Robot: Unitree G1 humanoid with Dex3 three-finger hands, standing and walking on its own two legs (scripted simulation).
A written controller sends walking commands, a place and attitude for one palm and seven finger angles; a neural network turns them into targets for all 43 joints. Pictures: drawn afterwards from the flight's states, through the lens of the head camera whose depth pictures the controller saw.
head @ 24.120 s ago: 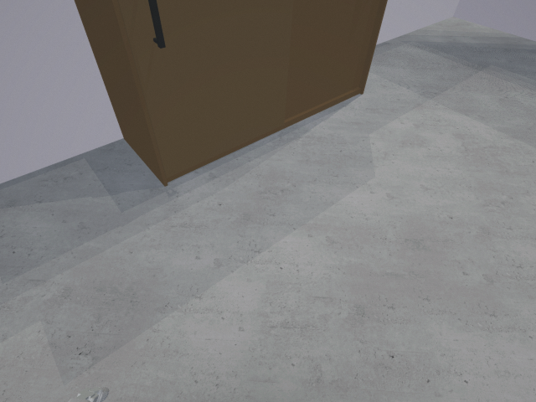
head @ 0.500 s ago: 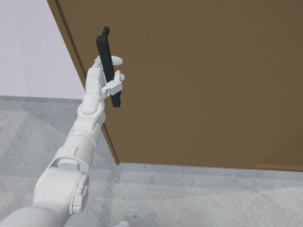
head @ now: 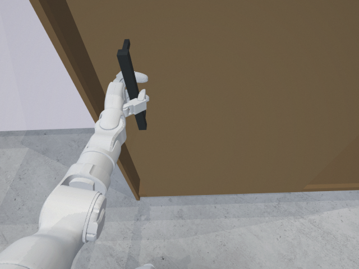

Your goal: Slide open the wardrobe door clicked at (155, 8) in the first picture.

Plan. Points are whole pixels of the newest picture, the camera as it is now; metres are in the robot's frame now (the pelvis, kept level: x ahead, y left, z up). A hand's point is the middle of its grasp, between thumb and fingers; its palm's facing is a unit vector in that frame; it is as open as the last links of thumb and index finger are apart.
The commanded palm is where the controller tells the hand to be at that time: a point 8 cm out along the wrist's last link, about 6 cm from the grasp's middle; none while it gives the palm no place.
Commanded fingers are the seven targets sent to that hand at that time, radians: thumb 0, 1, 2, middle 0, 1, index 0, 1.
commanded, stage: step sideways, sliding the door along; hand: left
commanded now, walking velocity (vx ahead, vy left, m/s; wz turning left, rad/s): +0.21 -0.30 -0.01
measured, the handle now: (135, 90) +0.52 +0.10 +0.11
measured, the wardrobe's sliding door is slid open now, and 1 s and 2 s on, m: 0.05 0.17 0.56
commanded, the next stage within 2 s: none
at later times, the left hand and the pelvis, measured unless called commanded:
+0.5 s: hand (159, 100) +0.47 +0.04 +0.11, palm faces +0.07 -0.99 -0.11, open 5.6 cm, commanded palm +0.45 +0.05 +0.12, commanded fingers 0.00 0.90 0.90 -0.45 -1.40 -0.45 -1.40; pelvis +0.03 -0.10 +0.01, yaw +3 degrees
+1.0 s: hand (200, 97) +0.47 -0.06 +0.11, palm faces +0.33 -0.94 -0.10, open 6.1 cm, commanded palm +0.44 -0.09 +0.12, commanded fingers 0.00 0.90 0.90 -0.45 -1.40 -0.45 -1.40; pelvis +0.09 -0.29 +0.01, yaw +9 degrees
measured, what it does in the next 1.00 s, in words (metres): steps to the right: left foot, then right foot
